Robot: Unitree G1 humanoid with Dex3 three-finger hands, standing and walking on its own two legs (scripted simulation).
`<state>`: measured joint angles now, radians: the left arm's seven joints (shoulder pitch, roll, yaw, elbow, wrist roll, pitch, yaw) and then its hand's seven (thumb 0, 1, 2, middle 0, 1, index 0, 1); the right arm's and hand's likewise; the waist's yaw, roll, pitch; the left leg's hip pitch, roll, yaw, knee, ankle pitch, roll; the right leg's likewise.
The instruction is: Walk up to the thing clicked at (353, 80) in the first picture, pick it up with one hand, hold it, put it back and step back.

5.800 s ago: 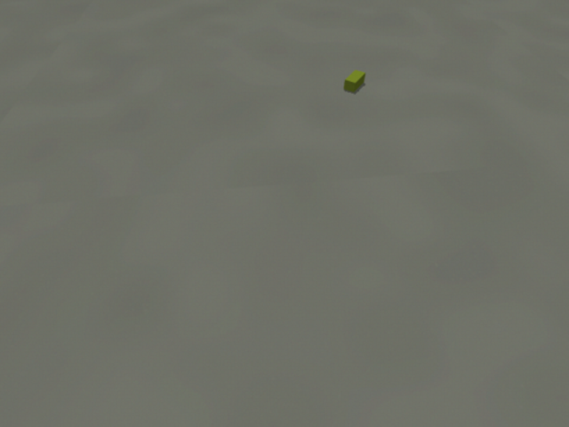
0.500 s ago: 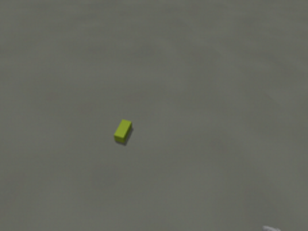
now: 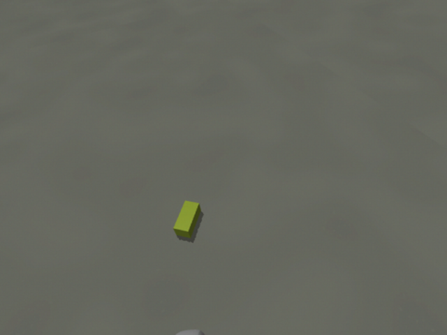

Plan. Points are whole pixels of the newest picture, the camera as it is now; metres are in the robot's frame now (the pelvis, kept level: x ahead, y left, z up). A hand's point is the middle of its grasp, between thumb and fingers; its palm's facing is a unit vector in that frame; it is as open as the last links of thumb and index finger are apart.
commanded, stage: walk up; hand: left
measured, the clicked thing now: (187, 218) +0.77 +0.26 -0.73
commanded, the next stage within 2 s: none
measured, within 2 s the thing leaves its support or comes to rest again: neither
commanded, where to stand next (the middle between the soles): +0.33 +0.05 m, yaw +1 degrees
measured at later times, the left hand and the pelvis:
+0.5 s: hand (84, 314) +0.20 +0.34 -0.15, palm faces -0.06 -0.94 -0.33, open 7.4 cm; pelvis +0.14 +0.07 +0.01, yaw +0 degrees
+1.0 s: hand (119, 241) +0.36 +0.29 -0.13, palm faces -0.05 -0.92 -0.39, open 7.4 cm; pelvis +0.26 +0.03 +0.00, yaw -1 degrees
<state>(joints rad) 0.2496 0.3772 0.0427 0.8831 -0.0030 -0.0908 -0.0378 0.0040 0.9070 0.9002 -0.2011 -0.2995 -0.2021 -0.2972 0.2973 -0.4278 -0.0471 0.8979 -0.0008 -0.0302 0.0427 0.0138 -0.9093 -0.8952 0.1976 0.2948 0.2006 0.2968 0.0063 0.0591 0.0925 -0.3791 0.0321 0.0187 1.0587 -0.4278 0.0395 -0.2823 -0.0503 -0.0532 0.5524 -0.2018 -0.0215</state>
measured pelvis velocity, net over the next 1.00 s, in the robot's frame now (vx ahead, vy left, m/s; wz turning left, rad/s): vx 0.26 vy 0.03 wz -0.02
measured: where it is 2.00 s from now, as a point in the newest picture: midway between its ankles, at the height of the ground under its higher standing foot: (233, 318)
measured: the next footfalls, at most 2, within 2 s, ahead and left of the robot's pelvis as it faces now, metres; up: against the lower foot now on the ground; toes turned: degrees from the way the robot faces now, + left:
left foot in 0.26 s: +0.21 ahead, +0.17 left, +0.00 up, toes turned +6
right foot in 0.76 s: +0.33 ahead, -0.09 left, +0.00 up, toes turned -2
